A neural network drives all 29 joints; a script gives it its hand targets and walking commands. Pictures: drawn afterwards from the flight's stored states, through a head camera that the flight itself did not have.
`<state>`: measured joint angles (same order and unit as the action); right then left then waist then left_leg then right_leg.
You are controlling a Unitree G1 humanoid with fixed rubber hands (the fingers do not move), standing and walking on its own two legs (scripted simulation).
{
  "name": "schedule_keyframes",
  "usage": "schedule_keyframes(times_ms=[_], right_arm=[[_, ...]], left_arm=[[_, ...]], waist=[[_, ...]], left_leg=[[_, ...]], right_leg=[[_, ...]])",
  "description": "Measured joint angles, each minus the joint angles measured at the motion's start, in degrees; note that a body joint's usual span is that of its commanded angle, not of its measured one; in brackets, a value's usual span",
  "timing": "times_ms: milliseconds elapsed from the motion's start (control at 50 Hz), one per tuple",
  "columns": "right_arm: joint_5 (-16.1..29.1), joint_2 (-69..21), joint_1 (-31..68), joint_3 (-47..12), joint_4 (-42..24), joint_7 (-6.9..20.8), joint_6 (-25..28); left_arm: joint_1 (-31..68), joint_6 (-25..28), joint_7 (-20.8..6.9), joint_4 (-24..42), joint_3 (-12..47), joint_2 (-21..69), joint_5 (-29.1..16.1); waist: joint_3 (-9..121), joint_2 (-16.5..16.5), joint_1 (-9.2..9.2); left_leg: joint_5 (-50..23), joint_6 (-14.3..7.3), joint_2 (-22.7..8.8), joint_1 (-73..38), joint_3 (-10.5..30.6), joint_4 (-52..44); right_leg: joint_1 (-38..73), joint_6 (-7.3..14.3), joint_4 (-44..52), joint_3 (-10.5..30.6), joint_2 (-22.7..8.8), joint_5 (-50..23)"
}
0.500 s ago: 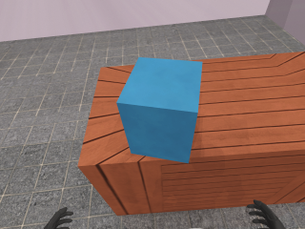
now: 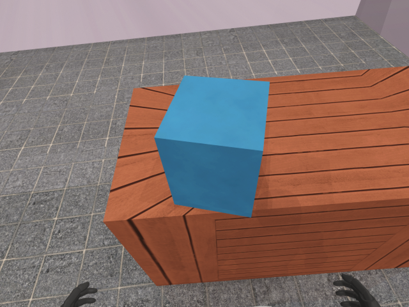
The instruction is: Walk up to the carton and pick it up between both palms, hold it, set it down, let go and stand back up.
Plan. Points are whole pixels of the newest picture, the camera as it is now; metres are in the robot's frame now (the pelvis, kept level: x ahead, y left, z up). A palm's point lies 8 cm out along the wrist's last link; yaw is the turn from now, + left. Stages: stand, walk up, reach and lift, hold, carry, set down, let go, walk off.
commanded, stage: walk up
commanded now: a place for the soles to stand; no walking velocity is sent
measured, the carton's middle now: (218, 147) +0.46 -0.02 +0.02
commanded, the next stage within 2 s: reach and lift in 1.26 s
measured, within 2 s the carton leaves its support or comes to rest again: neither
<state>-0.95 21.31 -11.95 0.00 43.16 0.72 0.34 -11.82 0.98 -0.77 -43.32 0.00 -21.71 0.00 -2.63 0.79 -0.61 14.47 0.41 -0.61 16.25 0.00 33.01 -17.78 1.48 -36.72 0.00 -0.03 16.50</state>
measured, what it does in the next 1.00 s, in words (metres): steps on the spot: right foot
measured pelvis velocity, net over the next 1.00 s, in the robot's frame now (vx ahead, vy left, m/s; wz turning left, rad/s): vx -0.02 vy -0.01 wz -0.03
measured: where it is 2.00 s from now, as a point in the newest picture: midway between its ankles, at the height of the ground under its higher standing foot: outside the picture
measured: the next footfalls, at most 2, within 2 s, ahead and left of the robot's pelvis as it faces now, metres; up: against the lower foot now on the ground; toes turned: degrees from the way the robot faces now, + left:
right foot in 0.54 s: -0.01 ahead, -0.08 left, +0.00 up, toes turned -5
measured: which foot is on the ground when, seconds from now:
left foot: down 0.00-1.00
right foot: down 0.00-0.34, up 0.36-0.52, down 0.54-1.00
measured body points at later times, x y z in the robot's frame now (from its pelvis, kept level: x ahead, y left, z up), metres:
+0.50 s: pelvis +0.00 +0.00 +0.00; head +0.01 +0.01 +0.45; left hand +0.12 +0.32 -0.11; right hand +0.09 -0.32 -0.09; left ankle +0.04 +0.14 -0.73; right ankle +0.01 -0.12 -0.72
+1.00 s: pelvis -0.02 -0.01 -0.01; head -0.02 -0.01 +0.44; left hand +0.11 +0.29 -0.10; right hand +0.07 -0.33 -0.10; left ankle +0.04 +0.13 -0.73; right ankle +0.01 -0.12 -0.73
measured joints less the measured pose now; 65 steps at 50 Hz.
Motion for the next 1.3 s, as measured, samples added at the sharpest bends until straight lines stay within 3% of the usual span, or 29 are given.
schedule_keyframes(times_ms=[320,480,520,560,660,720,1300], right_arm=[[0.0,3.9,-1.7,0.0,0.1,-1.0,1.5],[-0.2,3.7,-3.6,0.0,0.1,-1.2,2.5],[-0.2,4.0,-3.6,0.0,0.1,-1.2,2.4],[-0.1,4.2,-3.4,0.0,0.1,-1.2,1.9],[0.2,4.1,-3.5,0.0,0.1,-1.2,0.9],[0.2,3.6,-3.5,0.0,0.0,-1.2,1.6],[0.1,3.4,-3.8,0.0,0.1,-1.2,1.7]], left_arm=[[0.0,-2.2,-2.5,-0.1,0.0,-0.7,0.0],[0.0,-3.6,-2.5,0.0,0.0,-3.6,0.0],[0.0,-3.6,-2.5,0.0,0.0,-4.1,0.0],[-0.1,-3.1,-2.1,0.0,0.0,-3.8,0.0],[-0.8,-2.9,-2.0,0.0,0.0,-1.1,0.0],[-0.8,-2.9,-1.9,0.0,0.0,-0.9,0.0],[-0.8,-2.5,-2.3,0.0,0.0,-1.5,0.0]], waist=[[-0.1,-0.5,0.51],[-0.7,-2.1,0.48],[-0.9,-2.3,0.72],[-1.7,-1.9,1.15],[-1.6,-0.2,1.21],[-1.6,0.0,0.76],[-0.4,-1.3,0.5]], left_leg=[[1.2,-0.1,-0.1,1.3,0.0,2.7],[1.4,-0.3,-1.6,2.1,0.0,3.1],[1.6,-0.2,-2.1,3.2,0.0,4.1],[2.2,0.1,-2.6,4.0,0.0,6.0],[8.6,0.1,-1.4,3.5,0.0,7.6],[0.5,0.0,-1.2,2.3,0.0,4.0],[1.6,0.1,-1.2,2.1,0.0,3.9]], right_leg=[[0.0,0.0,0.0,0.0,0.1,0.0],[-1.4,0.0,-6.8,0.0,0.1,8.7],[-0.6,0.0,-4.3,0.1,0.1,7.7],[0.0,0.0,-1.9,-0.1,0.4,1.5],[0.5,-0.1,-1.8,-0.2,0.7,2.5],[0.6,-0.2,-2.0,-0.2,0.7,2.5],[0.6,0.2,-2.1,-0.2,0.8,2.7]])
